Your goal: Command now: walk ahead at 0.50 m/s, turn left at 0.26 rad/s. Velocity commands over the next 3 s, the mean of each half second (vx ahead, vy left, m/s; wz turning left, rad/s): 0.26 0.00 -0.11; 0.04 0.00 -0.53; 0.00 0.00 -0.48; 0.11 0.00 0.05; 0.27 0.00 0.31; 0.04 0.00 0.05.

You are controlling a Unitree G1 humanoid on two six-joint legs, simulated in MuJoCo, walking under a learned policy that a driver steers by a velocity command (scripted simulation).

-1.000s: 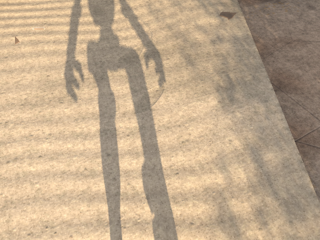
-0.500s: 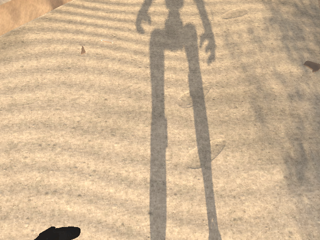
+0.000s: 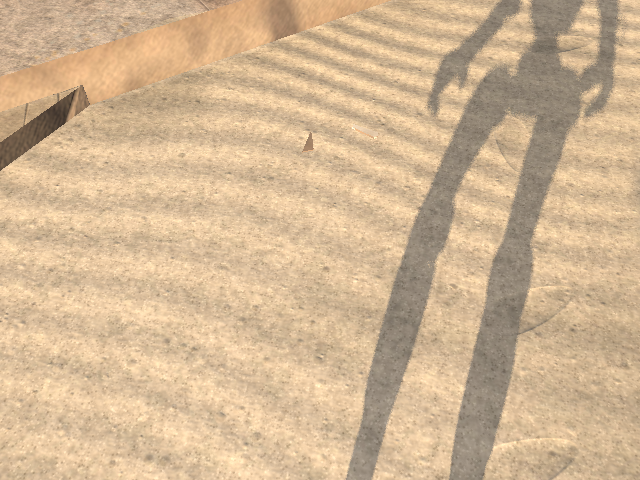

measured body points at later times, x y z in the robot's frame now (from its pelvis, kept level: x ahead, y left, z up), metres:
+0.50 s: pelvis +0.18 +0.04 +0.00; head +0.22 +0.04 +0.44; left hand +0.31 +0.31 -0.13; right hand +0.33 -0.24 -0.09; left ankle +0.27 +0.15 -0.74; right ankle +0.16 -0.10 -0.67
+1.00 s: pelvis +0.19 +0.00 +0.00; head +0.21 -0.04 +0.45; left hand +0.45 +0.19 -0.07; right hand +0.22 -0.33 -0.11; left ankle +0.28 +0.14 -0.69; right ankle +0.18 -0.09 -0.74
